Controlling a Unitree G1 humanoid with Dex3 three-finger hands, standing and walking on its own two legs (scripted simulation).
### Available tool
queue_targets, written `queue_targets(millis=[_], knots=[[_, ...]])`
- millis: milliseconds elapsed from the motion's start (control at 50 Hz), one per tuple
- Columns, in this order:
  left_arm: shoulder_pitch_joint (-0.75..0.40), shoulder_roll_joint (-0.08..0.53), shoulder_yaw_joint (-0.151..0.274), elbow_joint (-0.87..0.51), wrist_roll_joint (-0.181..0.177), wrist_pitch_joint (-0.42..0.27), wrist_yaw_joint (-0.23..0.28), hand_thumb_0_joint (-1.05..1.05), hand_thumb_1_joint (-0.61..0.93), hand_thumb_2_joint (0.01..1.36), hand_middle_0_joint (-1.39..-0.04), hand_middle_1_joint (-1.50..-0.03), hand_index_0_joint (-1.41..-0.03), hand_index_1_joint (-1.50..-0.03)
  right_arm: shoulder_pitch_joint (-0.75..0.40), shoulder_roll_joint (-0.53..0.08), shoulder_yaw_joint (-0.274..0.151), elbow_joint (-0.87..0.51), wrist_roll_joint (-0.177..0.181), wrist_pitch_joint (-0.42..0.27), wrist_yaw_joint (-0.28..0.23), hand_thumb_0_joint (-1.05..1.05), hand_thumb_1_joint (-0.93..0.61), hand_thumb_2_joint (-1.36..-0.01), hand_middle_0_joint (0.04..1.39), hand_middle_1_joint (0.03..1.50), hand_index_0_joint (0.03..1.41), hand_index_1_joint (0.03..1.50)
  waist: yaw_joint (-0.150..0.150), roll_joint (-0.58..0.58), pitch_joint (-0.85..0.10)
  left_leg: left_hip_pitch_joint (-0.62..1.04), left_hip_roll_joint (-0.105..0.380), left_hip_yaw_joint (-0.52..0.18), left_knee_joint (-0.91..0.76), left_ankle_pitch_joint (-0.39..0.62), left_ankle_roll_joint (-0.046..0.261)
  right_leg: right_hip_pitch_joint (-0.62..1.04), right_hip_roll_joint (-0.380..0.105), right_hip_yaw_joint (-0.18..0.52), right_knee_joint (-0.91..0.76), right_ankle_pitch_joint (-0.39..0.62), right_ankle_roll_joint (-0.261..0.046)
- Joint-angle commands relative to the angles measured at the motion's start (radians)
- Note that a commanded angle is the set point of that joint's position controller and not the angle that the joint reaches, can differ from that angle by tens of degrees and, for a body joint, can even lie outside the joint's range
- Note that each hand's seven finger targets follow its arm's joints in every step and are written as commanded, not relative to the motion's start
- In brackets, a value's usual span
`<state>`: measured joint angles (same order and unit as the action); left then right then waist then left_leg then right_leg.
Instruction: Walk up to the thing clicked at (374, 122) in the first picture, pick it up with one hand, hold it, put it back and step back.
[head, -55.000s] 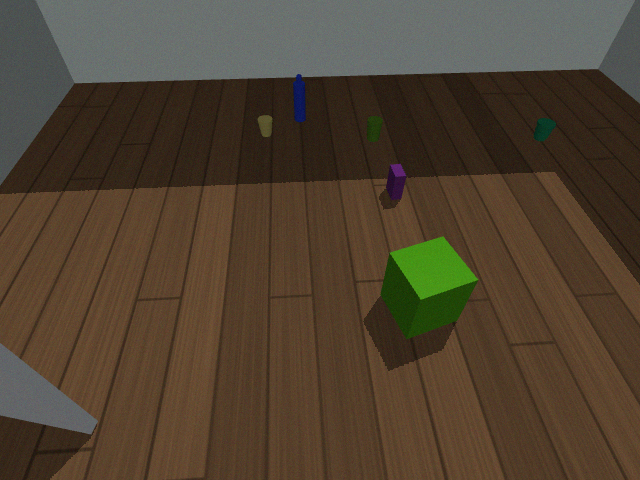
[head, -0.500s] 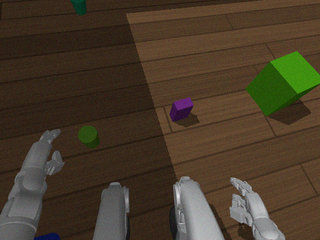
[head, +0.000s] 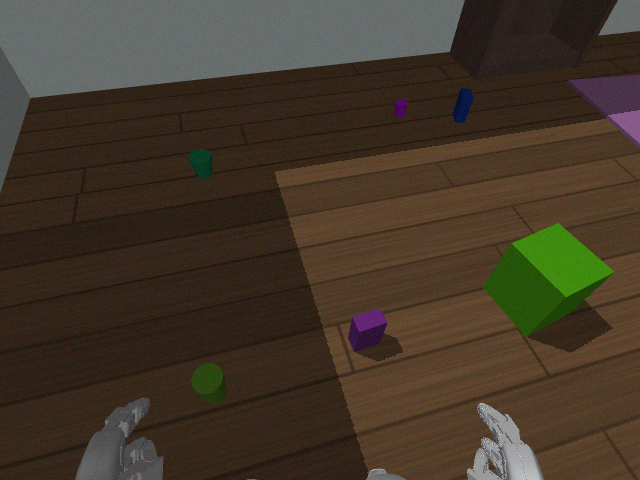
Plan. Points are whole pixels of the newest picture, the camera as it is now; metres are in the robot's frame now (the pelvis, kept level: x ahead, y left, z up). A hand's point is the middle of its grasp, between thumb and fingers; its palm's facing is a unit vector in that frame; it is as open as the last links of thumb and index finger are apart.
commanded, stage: home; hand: left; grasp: from above
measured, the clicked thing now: (211, 385) +0.49 +0.25 -0.64
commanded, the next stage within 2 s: none
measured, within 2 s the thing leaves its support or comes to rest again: neither
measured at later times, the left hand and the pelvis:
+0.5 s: hand out of the picture +0.17 +0.17 -0.03, palm faces +0.06 -0.98 -0.21, open 7.4 cm; pelvis +0.01 -0.01 +0.02, yaw +1 degrees
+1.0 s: hand out of the picture +0.17 +0.18 -0.03, palm faces +0.04 -0.98 -0.21, open 7.4 cm; pelvis +0.01 +0.00 +0.02, yaw +1 degrees
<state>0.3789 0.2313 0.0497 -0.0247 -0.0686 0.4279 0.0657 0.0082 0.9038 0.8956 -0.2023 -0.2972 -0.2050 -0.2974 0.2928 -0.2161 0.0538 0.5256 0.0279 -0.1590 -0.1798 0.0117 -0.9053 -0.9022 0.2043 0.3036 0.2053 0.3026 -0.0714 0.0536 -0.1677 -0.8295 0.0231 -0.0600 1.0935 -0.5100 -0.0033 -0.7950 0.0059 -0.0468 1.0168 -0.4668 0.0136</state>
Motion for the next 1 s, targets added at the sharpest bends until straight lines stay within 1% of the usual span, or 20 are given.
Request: queue_targets(millis=[0,40,60,100,120,180,200,360,440,520,540,560,580,680,740,780,840,880,940,980], knots=[[0.064,0.087,0.041,-0.248,0.003,-0.031,-0.003,0.0,0.9,0.9,-0.2,-0.301,-0.2,-0.301,-0.052,-0.106,-0.051,-0.162,-0.004,-0.074,-0.018,0.0,-0.901,-0.899,0.199,0.299,0.199,0.299,0.013,-0.007,-0.125,0.187,-0.026,0.005,-0.218,0.228,0.021,0.181,0.025,-0.013,-0.212,0.196,-0.021],[0.088,0.092,0.049,-0.271,0.005,-0.029,-0.009,0.0,0.9,0.9,-0.2,-0.301,-0.2,-0.3,-0.054,-0.109,-0.056,-0.166,-0.007,-0.084,-0.02,0.0,-0.901,-0.899,0.199,0.299,0.2,0.299,0.018,-0.009,-0.106,0.204,-0.025,0.009,-0.234,0.241,0.022,0.195,0.026,-0.019,-0.224,0.203,-0.02],[0.103,0.084,0.04,-0.271,0.008,-0.028,-0.014,0.0,0.9,0.9,-0.2,-0.301,-0.2,-0.3,-0.054,-0.112,-0.059,-0.168,-0.007,-0.087,-0.02,0.0,-0.901,-0.899,0.2,0.299,0.2,0.299,0.017,-0.013,-0.095,0.211,-0.024,0.009,-0.243,0.243,0.021,0.194,0.027,-0.021,-0.225,0.2,-0.021],[0.099,0.082,0.029,-0.284,0.011,-0.029,-0.023,0.0,0.9,0.9,-0.2,-0.3,-0.2,-0.3,-0.057,-0.114,-0.061,-0.169,-0.01,-0.095,-0.021,0.0,-0.901,-0.899,0.2,0.299,0.2,0.299,0.015,-0.019,-0.069,0.214,-0.025,0.007,-0.255,0.233,0.021,0.187,0.026,-0.024,-0.234,0.19,-0.019],[0.105,0.089,0.039,-0.286,0.013,-0.027,-0.025,0.0,0.9,0.9,-0.2,-0.3,-0.2,-0.3,-0.06,-0.118,-0.063,-0.171,-0.011,-0.1,-0.022,0.0,-0.901,-0.899,0.2,0.299,0.2,0.299,0.018,-0.017,-0.062,0.22,-0.024,0.01,-0.258,0.228,0.023,0.189,0.025,-0.024,-0.238,0.183,-0.02],[0.084,0.086,0.035,-0.267,0.018,-0.029,-0.033,0.0,0.9,0.9,-0.2,-0.3,-0.2,-0.3,-0.064,-0.119,-0.065,-0.162,-0.017,-0.115,-0.021,0.0,-0.901,-0.899,0.2,0.299,0.2,0.299,0.005,-0.04,-0.049,0.22,-0.028,0.015,-0.25,0.224,0.027,0.192,0.021,-0.02,-0.247,0.185,-0.014],[0.081,0.086,0.039,-0.26,0.017,-0.03,-0.036,0.0,0.9,0.9,-0.2,-0.3,-0.2,-0.3,-0.064,-0.12,-0.065,-0.159,-0.018,-0.12,-0.022,0.0,-0.901,-0.9,0.2,0.299,0.2,0.299,0.012,-0.046,-0.043,0.219,-0.028,0.018,-0.25,0.218,0.027,0.192,0.018,-0.02,-0.247,0.181,-0.012],[0.082,0.096,0.045,-0.273,0.025,-0.035,-0.041,0.0,0.9,0.9,-0.2,-0.3,-0.2,-0.3,-0.082,-0.122,-0.065,-0.154,-0.021,-0.137,-0.015,0.0,-0.901,-0.9,0.2,0.299,0.2,0.299,0.031,-0.014,-0.05,0.232,-0.032,0.015,-0.264,0.196,0.022,0.204,0.015,-0.018,-0.247,0.164,-0.013],[0.09,0.095,0.039,-0.28,0.024,-0.038,-0.04,0.0,0.9,0.9,-0.2,-0.3,-0.2,-0.3,-0.078,-0.125,-0.068,-0.149,-0.023,-0.139,-0.014,0.0,-0.901,-0.899,0.2,0.299,0.2,0.299,0.025,-0.01,-0.079,0.24,-0.032,0.017,-0.252,0.239,0.021,0.218,0.015,-0.016,-0.237,0.205,-0.014],[0.096,0.099,0.043,-0.278,0.024,-0.038,-0.037,0.0,0.9,0.9,-0.2,-0.3,-0.2,-0.3,-0.075,-0.127,-0.07,-0.148,-0.02,-0.137,-0.015,0.0,-0.901,-0.9,0.2,0.299,0.2,0.299,0.035,-0.019,-0.093,0.247,-0.029,0.016,-0.248,0.272,0.02,0.226,0.017,-0.015,-0.229,0.229,-0.016],[0.096,0.095,0.038,-0.278,0.024,-0.036,-0.037,0.0,0.9,0.9,-0.2,-0.3,-0.2,-0.3,-0.075,-0.126,-0.07,-0.15,-0.022,-0.137,-0.016,0.0,-0.901,-0.899,0.2,0.299,0.2,0.299,0.027,-0.009,-0.095,0.252,-0.029,0.017,-0.244,0.281,0.02,0.224,0.017,-0.014,-0.229,0.239,-0.016],[0.092,0.101,0.048,-0.282,0.022,-0.036,-0.036,0.0,0.9,0.9,-0.2,-0.3,-0.2,-0.3,-0.071,-0.129,-0.07,-0.147,-0.021,-0.137,-0.016,0.0,-0.901,-0.899,0.2,0.299,0.2,0.299,0.032,-0.015,-0.098,0.254,-0.028,0.017,-0.245,0.286,0.02,0.232,0.018,-0.016,-0.227,0.242,-0.016],[0.104,0.095,0.038,-0.273,0.023,-0.035,-0.036,0.0,0.9,0.9,-0.2,-0.3,-0.2,-0.3,-0.073,-0.126,-0.07,-0.147,-0.02,-0.137,-0.016,0.0,-0.901,-0.899,0.2,0.299,0.2,0.299,0.03,-0.018,-0.102,0.251,-0.028,0.014,-0.244,0.294,0.019,0.233,0.018,-0.017,-0.226,0.249,-0.016],[0.096,0.096,0.042,-0.268,0.021,-0.033,-0.038,0.0,0.9,0.9,-0.2,-0.3,-0.2,-0.3,-0.076,-0.128,-0.071,-0.148,-0.02,-0.139,-0.015,0.0,-0.901,-0.899,0.2,0.299,0.2,0.299,0.035,-0.021,-0.061,0.229,-0.026,0.007,-0.267,0.212,0.02,0.213,0.019,-0.02,-0.24,0.175,-0.016],[0.084,0.097,0.038,-0.281,0.019,-0.031,-0.04,0.0,0.9,0.9,-0.2,-0.3,-0.2,-0.3,-0.075,-0.126,-0.071,-0.149,-0.019,-0.141,-0.017,0.0,-0.901,-0.899,0.2,0.299,0.2,0.299,0.026,-0.029,-0.081,0.234,-0.029,0.015,-0.255,0.22,0.023,0.22,0.017,-0.014,-0.247,0.187,-0.012],[0.097,0.096,0.047,-0.268,0.02,-0.026,-0.039,0.0,0.9,0.9,-0.2,-0.3,-0.2,-0.3,-0.072,-0.124,-0.071,-0.149,-0.021,-0.142,-0.019,0.0,-0.901,-0.9,0.2,0.299,0.2,0.299,0.033,-0.027,-0.058,0.224,-0.029,0.021,-0.249,0.217,0.023,0.214,0.015,-0.013,-0.248,0.184,-0.011],[0.101,0.099,0.05,-0.274,0.022,-0.026,-0.038,0.0,0.9,0.9,-0.2,-0.3,-0.2,-0.3,-0.07,-0.126,-0.074,-0.149,-0.02,-0.142,-0.019,0.0,-0.901,-0.9,0.2,0.3,0.2,0.3,0.031,-0.019,-0.083,0.236,-0.028,0.02,-0.251,0.224,0.021,0.218,0.017,-0.014,-0.241,0.188,-0.014],[0.094,0.094,0.039,-0.273,0.025,-0.029,-0.04,0.0,0.9,0.9,-0.2,-0.3,-0.2,-0.3,-0.075,-0.126,-0.071,-0.147,-0.02,-0.143,-0.017,0.0,-0.9,-0.9,0.2,0.3,0.2,0.3,0.031,-0.013,-0.045,0.219,-0.025,0.014,-0.266,0.178,0.02,0.2,0.019,-0.018,-0.242,0.145,-0.014],[0.091,0.098,0.042,-0.28,0.022,-0.03,-0.039,0.0,0.9,0.9,-0.2,-0.3,-0.2,-0.3,-0.073,-0.127,-0.074,-0.147,-0.019,-0.145,-0.018,0.0,-0.901,-0.9,0.2,0.299,0.2,0.299,0.028,-0.022,-0.08,0.229,-0.025,0.011,-0.261,0.2,0.021,0.212,0.02,-0.018,-0.241,0.163,-0.013],[0.095,0.1,0.043,-0.292,0.023,-0.028,-0.038,0.0,0.9,0.9,-0.2,-0.3,-0.2,-0.3,-0.068,-0.124,-0.073,-0.146,-0.018,-0.144,-0.019,0.0,-0.901,-0.9,0.2,0.299,0.2,0.299,0.034,-0.006,-0.072,0.236,-0.024,0.016,-0.259,0.222,0.019,0.212,0.019,-0.015,-0.234,0.181,-0.017]])
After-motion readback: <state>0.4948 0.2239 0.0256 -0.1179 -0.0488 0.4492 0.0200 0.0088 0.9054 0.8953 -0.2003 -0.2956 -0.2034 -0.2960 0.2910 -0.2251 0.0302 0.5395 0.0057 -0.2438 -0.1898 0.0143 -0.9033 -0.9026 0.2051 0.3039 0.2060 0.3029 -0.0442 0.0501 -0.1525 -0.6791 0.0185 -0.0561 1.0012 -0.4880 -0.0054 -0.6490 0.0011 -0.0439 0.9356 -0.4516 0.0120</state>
